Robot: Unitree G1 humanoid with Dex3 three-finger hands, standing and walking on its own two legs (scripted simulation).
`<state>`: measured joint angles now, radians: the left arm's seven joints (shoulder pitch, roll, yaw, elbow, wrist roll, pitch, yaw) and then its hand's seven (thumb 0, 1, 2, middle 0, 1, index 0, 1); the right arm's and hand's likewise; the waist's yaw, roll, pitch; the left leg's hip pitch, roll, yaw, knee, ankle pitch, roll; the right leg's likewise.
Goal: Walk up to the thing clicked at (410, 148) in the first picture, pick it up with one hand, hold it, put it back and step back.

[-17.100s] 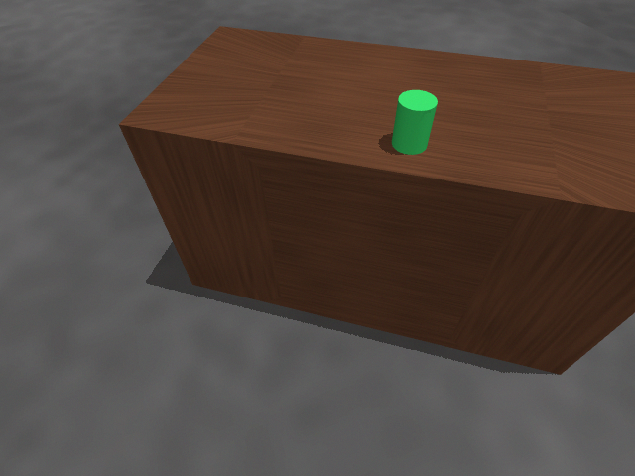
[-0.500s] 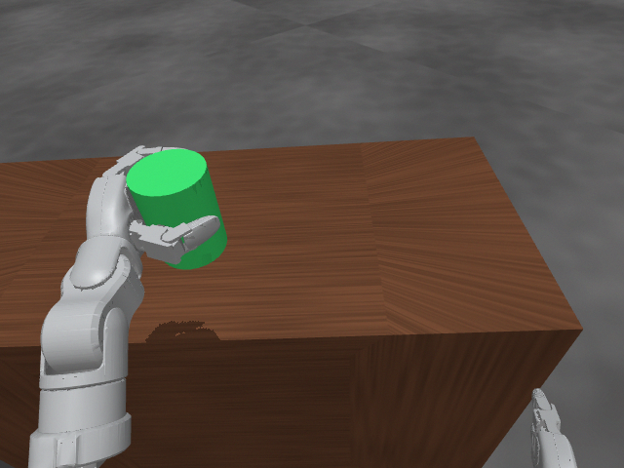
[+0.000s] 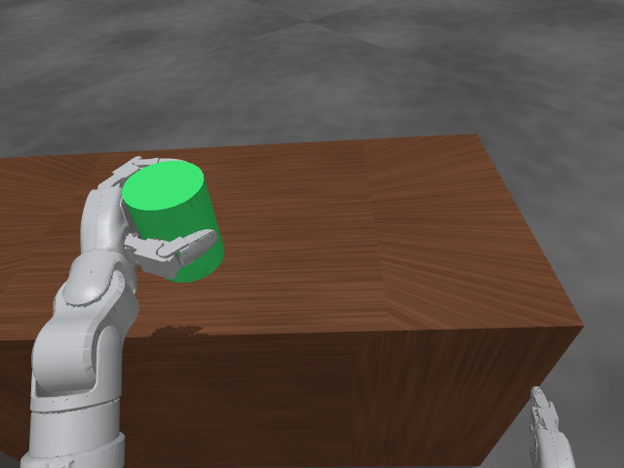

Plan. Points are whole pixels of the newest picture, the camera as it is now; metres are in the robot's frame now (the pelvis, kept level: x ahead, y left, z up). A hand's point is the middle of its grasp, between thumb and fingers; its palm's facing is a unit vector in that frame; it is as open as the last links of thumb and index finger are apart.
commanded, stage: hold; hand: left
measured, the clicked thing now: (178, 223) +0.32 +0.17 +0.20
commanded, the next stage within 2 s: crouch in 1.58 s
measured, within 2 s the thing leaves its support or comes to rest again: neither
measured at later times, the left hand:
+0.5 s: hand (171, 223) +0.32 +0.17 +0.20, palm faces +0.20 -0.98 -0.03, open 10.9 cm
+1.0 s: hand (181, 219) +0.33 +0.17 +0.20, palm faces +0.18 -0.98 -0.01, open 10.9 cm
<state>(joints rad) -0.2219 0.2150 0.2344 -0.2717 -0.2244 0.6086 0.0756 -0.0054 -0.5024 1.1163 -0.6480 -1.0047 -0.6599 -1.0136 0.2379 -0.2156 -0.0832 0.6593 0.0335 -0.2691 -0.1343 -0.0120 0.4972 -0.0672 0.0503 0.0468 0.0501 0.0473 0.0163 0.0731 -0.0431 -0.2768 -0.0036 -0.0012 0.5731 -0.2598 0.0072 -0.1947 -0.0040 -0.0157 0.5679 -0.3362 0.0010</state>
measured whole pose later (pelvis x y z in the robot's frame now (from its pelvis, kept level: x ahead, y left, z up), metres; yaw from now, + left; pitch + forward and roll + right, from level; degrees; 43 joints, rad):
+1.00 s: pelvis +0.00 +0.00 +0.00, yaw +0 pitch -2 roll +0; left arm -0.22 0.21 0.24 -0.24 -0.23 0.61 0.07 -0.01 -0.51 1.12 -0.65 -1.01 -0.66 -1.01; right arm 0.24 -0.21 -0.08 0.66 0.04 -0.28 -0.13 -0.01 0.50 -0.07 0.05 0.05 0.05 0.05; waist 0.01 0.07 -0.05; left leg -0.27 0.00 0.00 0.56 -0.26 0.00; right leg -0.20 0.00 -0.01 0.57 -0.34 0.00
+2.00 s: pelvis -0.01 +0.00 +0.00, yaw +0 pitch -1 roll +0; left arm -0.30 0.23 0.26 0.01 -0.20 0.49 0.05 -0.01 -0.51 1.12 -0.65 -1.01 -0.66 -1.02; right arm 0.20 -0.21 -0.07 0.72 0.03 -0.30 -0.14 -0.01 0.53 -0.06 0.05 0.05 0.05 0.05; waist 0.00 0.05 -0.04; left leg -0.30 0.00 0.00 0.57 -0.24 0.01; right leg -0.23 0.00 -0.02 0.57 -0.33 0.00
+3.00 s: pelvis +0.00 +0.01 -0.02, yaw -2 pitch +9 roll -1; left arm -0.52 0.35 0.31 0.80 -0.16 -0.22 0.00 -0.01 -0.52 1.12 -0.65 -1.01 -0.66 -1.02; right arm 0.21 -0.22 -0.07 0.57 0.01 -0.12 -0.06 -0.01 0.50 -0.06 0.05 0.05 0.05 0.05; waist -0.07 0.01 -0.08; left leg -0.61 0.02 0.01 0.77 -0.33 0.01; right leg -0.52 0.02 0.00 0.74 -0.38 0.00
